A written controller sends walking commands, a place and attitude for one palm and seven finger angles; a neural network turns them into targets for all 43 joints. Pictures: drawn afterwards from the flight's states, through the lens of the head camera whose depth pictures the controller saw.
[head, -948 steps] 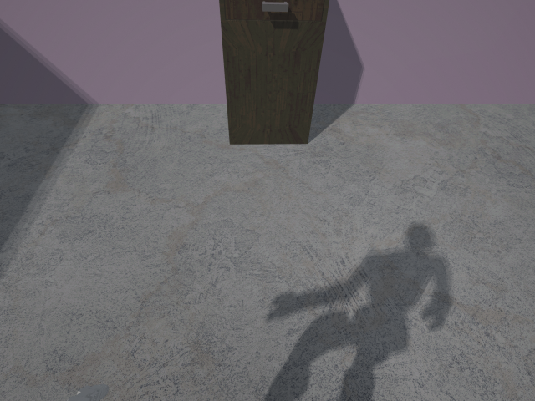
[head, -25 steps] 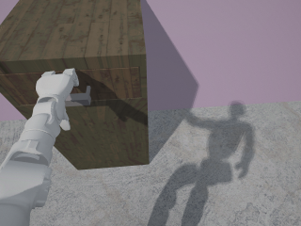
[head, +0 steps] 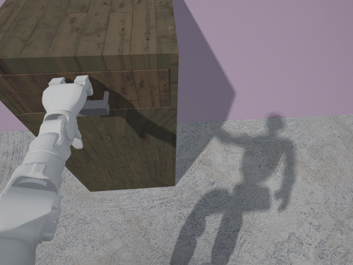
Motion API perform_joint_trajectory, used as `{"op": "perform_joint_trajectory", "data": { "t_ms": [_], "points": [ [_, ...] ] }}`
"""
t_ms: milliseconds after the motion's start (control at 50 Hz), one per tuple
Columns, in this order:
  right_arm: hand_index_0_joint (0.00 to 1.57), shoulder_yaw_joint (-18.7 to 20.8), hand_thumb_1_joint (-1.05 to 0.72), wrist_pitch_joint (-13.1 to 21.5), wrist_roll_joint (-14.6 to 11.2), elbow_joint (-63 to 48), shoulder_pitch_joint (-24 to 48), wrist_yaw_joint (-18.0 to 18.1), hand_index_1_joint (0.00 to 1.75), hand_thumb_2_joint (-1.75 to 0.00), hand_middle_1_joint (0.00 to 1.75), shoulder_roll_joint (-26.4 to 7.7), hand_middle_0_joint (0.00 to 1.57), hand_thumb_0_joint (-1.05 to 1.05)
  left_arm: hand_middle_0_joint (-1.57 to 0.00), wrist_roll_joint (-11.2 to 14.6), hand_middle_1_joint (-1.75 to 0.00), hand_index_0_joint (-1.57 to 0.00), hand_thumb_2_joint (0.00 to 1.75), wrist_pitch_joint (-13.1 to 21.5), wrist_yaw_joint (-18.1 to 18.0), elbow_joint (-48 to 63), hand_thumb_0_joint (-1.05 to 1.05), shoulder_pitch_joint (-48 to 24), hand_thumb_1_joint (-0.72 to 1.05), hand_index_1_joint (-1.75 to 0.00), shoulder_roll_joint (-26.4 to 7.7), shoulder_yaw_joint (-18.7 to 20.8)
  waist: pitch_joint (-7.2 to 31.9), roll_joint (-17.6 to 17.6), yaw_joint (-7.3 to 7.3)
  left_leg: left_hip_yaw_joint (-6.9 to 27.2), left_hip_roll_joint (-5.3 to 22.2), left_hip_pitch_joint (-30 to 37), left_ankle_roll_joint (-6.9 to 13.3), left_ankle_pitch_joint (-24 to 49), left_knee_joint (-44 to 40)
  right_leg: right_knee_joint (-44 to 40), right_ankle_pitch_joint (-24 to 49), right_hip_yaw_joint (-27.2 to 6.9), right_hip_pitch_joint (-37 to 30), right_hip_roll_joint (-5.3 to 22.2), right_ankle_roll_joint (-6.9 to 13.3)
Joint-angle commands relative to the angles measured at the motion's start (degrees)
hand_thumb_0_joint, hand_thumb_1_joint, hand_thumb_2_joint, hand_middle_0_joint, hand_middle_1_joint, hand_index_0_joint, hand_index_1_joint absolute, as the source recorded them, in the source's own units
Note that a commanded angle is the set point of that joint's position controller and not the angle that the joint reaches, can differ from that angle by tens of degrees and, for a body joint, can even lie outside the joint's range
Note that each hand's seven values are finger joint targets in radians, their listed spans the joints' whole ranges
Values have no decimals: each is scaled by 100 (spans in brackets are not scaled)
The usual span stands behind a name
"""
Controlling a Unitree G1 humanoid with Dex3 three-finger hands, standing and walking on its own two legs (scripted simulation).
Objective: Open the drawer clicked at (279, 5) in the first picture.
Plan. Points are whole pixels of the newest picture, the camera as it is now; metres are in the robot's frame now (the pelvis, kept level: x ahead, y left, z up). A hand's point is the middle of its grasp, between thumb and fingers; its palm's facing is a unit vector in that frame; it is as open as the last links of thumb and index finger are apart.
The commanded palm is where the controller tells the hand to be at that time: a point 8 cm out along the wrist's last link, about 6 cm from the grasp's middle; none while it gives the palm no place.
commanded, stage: lower the fingers behind the handle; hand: left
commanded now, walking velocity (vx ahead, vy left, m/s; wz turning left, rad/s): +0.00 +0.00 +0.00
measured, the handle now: (87, 101) +0.51 +0.23 +0.04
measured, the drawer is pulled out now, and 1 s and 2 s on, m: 0.00 0.00 0.00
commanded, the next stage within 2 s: lift the fingers back up to retry in 0.70 s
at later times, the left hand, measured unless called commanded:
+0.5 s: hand (75, 114) +0.47 +0.25 +0.04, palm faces -0.02 +0.03 -1.00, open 13.8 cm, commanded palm +0.45 +0.23 +0.07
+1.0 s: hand (75, 114) +0.46 +0.25 +0.05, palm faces -0.06 +0.01 -1.00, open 13.8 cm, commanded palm +0.45 +0.23 +0.10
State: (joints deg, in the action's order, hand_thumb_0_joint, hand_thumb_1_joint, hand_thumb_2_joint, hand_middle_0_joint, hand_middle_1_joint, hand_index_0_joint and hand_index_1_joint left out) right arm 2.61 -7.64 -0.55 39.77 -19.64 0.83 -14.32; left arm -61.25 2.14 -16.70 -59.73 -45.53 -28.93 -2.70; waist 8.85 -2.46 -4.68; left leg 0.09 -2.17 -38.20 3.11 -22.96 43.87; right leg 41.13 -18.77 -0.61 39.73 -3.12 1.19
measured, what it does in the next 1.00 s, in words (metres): stands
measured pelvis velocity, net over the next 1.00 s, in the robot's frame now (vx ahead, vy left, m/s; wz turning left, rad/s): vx -0.02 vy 0.00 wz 0.01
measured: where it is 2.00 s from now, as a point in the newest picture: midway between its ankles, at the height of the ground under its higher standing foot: outside the picture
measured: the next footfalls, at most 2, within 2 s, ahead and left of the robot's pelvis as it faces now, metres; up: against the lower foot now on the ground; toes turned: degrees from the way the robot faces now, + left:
none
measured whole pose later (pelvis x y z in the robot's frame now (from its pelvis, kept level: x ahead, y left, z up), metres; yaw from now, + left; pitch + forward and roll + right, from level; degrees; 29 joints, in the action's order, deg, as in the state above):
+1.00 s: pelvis -0.02 +0.00 -0.01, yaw +0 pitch +19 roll -2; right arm 2.1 -6.6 -1.1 38.5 -22.3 1.9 -14.9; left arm -60.3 2.6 -12.8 -59.0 -49.1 -31.7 -4.6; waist 8.1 -2.4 -5.4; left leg 0.5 -2.1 -43.6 3.0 -23.3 48.3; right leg 45.0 -18.9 0.2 44.8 -3.1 1.3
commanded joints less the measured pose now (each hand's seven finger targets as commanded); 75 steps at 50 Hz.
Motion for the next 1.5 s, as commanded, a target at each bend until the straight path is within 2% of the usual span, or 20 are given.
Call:
{"op": "perform_joint_trajectory", "data": {
  "t_ms": [0, 80, 140, 200, 240, 280, 360, 480, 540, 600, 760, 1020, 1100, 1120, 1160, 1260, 1320, 1380, 1440, 1480],
  "points": [
    [20, 293, -90, 103, -22, -456, -562, 147, 30, -90, 30, -964, 20, 0, -30, -9, -120, -30, 30, 33, 159, 514, 0, -1987, -50, -120, -930, -47, 1430, 262, -191, 44, 121, 1020, -50, 2017, -463, -453, 1356, 101, -853, -5, 125],
    [20, 288, -90, 100, -6, -492, -585, 146, 30, -90, 30, -946, 20, 0, -30, -32, -120, -30, 30, 195, 235, 504, 0, -1826, -50, -120, -796, -120, 1355, 138, -180, 76, 155, 1061, -78, 2000, -392, -370, 1190, 126, -570, -18, 160],
    [20, 319, -90, 104, 19, -506, -652, 125, 30, -90, 30, -941, 20, 0, -30, 25, -120, -30, 30, 333, 250, 602, 0, -1623, -50, -120, -800, -16, 1635, 117, -104, 107, 176, 1163, -94, 2227, -284, -258, 1271, 125, -552, -30, 168],
    [20, 316, -90, 110, 5, -492, -658, 101, 30, -90, 30, -940, 20, 0, -30, 56, -120, -30, 30, 286, 224, 487, 0, -1731, -50, -120, -411, -339, 1250, 274, -252, 106, 175, 915, -89, 1823, -263, -273, 1020, 161, -261, -28, 150],
    [20, 318, -90, 113, 4, -470, -709, 107, 30, -90, 30, -983, 20, 0, -30, 12, -120, -30, 30, 277, 156, 482, 0, -1868, -50, -120, -689, -144, 1351, 280, -232, 152, 171, 811, -84, 1707, -228, -206, 908, 140, -218, -24, 157],
    [20, 319, -90, 124, -1, -455, -721, 99, 30, -90, 30, -973, 20, 0, -30, -7, -120, -30, 30, 173, 111, 328, 0, -1924, -50, -120, -494, -309, 1227, 332, -310, 157, 169, 735, -80, 1567, -195, -193, 788, 171, -48, -29, 158],
    [20, 329, -90, 122, 11, -442, -769, 76, 30, -90, 30, -958, 20, 0, -30, -19, -120, -30, 30, 55, 61, 461, 0, -2161, -50, -120, -526, -309, 1642, 7, -280, 177, 165, 925, -110, 1762, -119, -95, 873, 169, -65, -31, 172],
    [20, 271, -90, 144, -25, -431, -774, 117, 30, -90, 30, -995, 20, 0, -30, 70, -120, -30, 30, -166, 168, 151, 0, -2433, -50, -120, -556, -390, 1369, 297, -464, 156, 148, 617, -44, 1269, -141, -180, 638, 157, -24, -14, 115],
    [20, 230, -90, 134, -27, -466, -813, 157, 30, -90, 30, -1016, 20, 0, -30, 62, -120, -30, 30, -150, 275, 53, 0, -2306, -50, -120, -942, -124, 1506, 225, -347, 124, 116, 505, -33, 1300, -133, -138, 729, 128, -231, -8, 129],
    [20, 208, -90, 158, -37, -499, -781, 178, 30, -90, 30, -995, 20, 0, -30, 96, -120, -30, 30, -94, 403, 87, 0, -2314, -50, -120, -700, -357, 1317, 303, -428, 89, 118, 387, -11, 1102, -127, -184, 629, 116, -157, -1, 100],
    [20, 205, -90, 179, -49, -548, -854, 227, 30, -90, 30, -988, 20, 0, -30, 81, -120, -30, 30, 156, 481, 144, 0, -2021, -50, -120, -1024, -106, 1523, 309, -298, 57, 90, 223, -1, 1038, -60, -118, 653, 57, -316, 8, 103],
    [20, 311, -90, 292, -10, -444, -803, 198, 30, -90, 30, -932, 20, 0, -30, 153, -120, -30, 30, 301, 178, 1620, 0, -3258, -50, -120, -1103, -18, 2139, -315, -319, 257, 185, 1551, -76, 1887, -285, -311, 901, 127, -402, -46, 132],
    [20, 319, -90, 278, 14, -467, -722, 165, 30, -90, 30, -904, 20, 0, -30, 113, -120, -30, 30, 296, 30, 1874, 0, -3064, -50, -120, -1399, 353, 2334, -433, -130, 223, 173, 1808, -108, 2529, -324, -315, 1313, 161, -743, -57, 141],
    [20, 299, -90, 253, 21, -450, -706, 164, 30, -90, 30, -929, 20, 0, -30, 108, -120, -30, 30, 267, -17, 1788, 0, -2937, -50, -120, -1678, 594, 2362, -405, -42, 214, 164, 1718, -130, 2704, -352, -309, 1465, 161, -931, -58, 160],
    [20, 288, -90, 238, 5, -491, -620, 154, 30, -90, 30, -898, 20, 0, -30, 98, -120, -30, 30, 173, -55, 1852, 0, -2918, -50, -120, -1592, 532, 2218, -328, -49, 159, 152, 1654, -106, 2729, -418, -360, 1616, 142, -1098, -44, 137],
    [20, 308, -90, 224, -12, -572, -480, 161, 30, -90, 30, -893, 20, 0, -30, 145, -120, -30, 30, 169, -15, 2364, 0, -2904, -50, -120, -1909, 781, 2583, -416, 61, 127, 155, 2043, -116, 3475, -489, -424, 2171, 105, -1620, -26, 119],
    [20, 320, -90, 205, -20, -596, -363, 170, 30, -90, 30, -881, 20, 0, -30, 216, -120, -30, 30, 172, 70, 2649, 0, -2880, -50, -120, -1824, 704, 2647, -331, 37, 107, 159, 2239, -110, 3853, -520, -512, 2449, 74, -1832, -1, 97],
    [20, 320, -90, 185, -56, -600, -256, 134, 30, -90, 30, -858, 20, 0, -30, 261, -120, -30, 30, 61, 197, 2713, 0, -2634, -50, -120, -1567, 506, 2455, -388, 68, 124, 187, 2456, -150, 4135, -596, -580, 2498, 117, -1780, -3, 83],
    [20, 299, -90, 119, -101, -547, -181, 99, 30, -90, 30, -860, 20, 0, -30, 275, -120, -30, 30, -160, 423, 2048, 0, -2208, -50, -120, -1058, 111, 1697, -81, 3, 93, 191, 2217, -148, 3738, -735, -712, 2252, 161, -1594, 15, 90],
    [20, 255, -90, 57, -116, -599, -109, 118, 30, -90, 30, -921, 20, 0, -30, 294, -120, -30, 30, -267, 584, 1768, 0, -1985, -50, -120, -1204, 191, 1499, 259, 55, 13, 142, 1935, -98, 3101, -864, -785, 2157, 135, -1791, 42, 98]
  ]
}}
